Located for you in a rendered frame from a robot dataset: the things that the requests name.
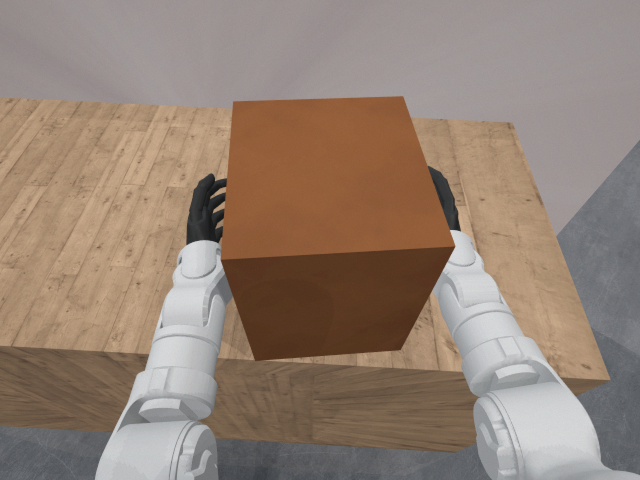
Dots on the left robot forearm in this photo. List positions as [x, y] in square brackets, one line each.
[178, 382]

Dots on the pedestal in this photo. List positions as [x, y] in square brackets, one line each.
[94, 204]

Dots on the right robot forearm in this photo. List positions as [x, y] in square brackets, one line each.
[496, 355]

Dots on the left robot hand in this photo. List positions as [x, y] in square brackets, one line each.
[201, 222]

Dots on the carton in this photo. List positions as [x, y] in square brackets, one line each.
[333, 235]

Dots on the right robot upper arm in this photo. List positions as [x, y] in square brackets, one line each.
[538, 432]

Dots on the left robot upper arm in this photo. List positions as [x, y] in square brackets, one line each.
[177, 450]

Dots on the right robot hand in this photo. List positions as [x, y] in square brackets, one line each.
[446, 198]

